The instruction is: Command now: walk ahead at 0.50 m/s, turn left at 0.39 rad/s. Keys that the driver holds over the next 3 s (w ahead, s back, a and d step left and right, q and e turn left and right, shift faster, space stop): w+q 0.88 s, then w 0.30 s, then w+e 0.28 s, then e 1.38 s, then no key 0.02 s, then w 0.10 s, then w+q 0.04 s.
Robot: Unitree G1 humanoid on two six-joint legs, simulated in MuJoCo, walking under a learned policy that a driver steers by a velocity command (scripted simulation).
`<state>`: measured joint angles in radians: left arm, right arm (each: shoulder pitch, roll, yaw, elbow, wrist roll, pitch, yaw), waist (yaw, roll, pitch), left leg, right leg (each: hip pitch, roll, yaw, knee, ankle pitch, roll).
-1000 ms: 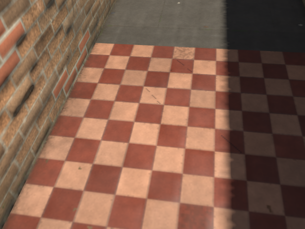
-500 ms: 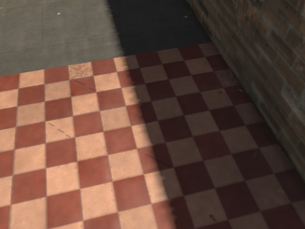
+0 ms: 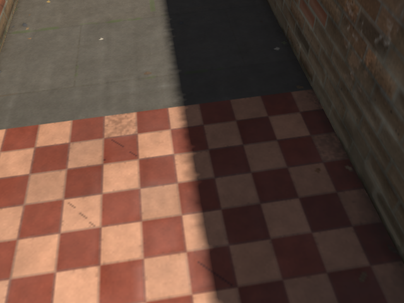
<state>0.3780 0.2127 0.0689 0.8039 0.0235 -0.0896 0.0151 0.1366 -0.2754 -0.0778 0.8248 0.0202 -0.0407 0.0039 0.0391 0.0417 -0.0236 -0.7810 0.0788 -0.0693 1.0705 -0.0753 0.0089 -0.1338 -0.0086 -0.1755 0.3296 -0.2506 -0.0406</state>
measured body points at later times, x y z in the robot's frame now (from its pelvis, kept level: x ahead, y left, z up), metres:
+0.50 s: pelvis +0.28 +0.08 +0.00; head +0.32 +0.10 +0.44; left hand +0.40 +0.39 -0.09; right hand +0.43 -0.16 -0.12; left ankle +0.26 +0.14 -0.75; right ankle +0.40 -0.08 -0.67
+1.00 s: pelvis +0.56 +0.14 +0.00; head +0.58 +0.15 +0.45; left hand +0.43 +0.39 -0.12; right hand +0.86 +0.02 -0.09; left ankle +0.54 +0.31 -0.67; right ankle +0.60 +0.03 -0.75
